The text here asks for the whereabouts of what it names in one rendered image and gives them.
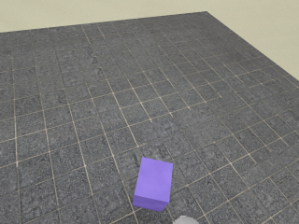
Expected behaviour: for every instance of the carton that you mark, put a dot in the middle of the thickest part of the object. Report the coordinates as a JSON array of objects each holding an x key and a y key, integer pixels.
[{"x": 153, "y": 185}]

